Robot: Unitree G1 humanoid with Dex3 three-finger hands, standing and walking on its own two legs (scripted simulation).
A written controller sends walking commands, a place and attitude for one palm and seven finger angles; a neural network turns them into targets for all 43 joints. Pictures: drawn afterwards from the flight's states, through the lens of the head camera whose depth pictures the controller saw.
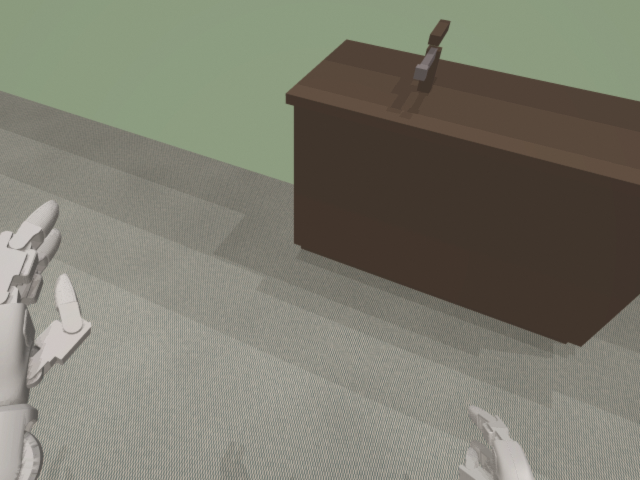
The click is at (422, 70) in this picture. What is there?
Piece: tap's lever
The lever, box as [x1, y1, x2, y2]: [413, 64, 428, 80]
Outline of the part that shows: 418,64 415,68 413,78 423,80 425,78 428,66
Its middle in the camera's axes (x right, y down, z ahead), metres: +0.25 -0.41 +0.96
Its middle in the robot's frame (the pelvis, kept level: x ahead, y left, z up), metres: +1.02 -0.18 +0.08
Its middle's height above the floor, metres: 0.85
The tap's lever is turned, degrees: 0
